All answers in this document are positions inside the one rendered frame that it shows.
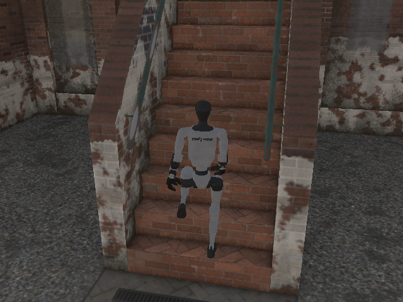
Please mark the stairs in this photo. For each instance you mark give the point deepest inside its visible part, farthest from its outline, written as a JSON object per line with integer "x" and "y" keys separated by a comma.
{"x": 222, "y": 53}

